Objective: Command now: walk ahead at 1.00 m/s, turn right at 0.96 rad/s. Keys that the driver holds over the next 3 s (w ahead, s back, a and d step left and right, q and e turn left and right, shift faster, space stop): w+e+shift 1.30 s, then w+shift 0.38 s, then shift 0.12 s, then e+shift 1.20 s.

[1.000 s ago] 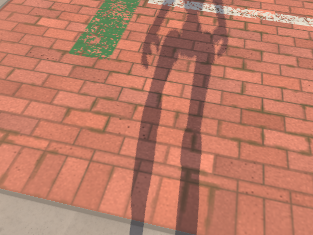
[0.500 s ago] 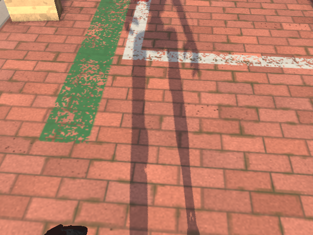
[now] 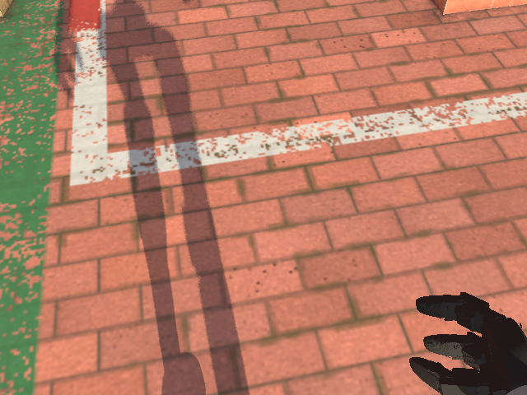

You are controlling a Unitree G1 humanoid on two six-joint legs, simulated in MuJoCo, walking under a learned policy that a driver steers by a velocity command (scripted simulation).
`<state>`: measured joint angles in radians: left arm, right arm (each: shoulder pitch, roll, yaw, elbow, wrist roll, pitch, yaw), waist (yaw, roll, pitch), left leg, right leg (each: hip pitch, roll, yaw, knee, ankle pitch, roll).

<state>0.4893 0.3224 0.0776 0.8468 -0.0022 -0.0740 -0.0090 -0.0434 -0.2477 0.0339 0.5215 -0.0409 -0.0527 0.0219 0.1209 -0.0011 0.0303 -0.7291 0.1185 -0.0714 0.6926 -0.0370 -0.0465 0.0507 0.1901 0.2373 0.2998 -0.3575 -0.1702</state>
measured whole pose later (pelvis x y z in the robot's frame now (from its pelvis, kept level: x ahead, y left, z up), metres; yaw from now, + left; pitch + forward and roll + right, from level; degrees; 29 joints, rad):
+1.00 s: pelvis +0.90 -0.26 -0.01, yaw -58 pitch +1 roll +1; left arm 0.33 0.38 0.08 0.80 0.01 -0.05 -0.01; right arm 0.13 -0.29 -0.02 0.62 -0.05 -0.05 -0.02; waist 0.06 -0.03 0.04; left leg -0.44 0.04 0.02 0.65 -0.23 -0.05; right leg -0.24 0.13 0.14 1.23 -0.38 -0.14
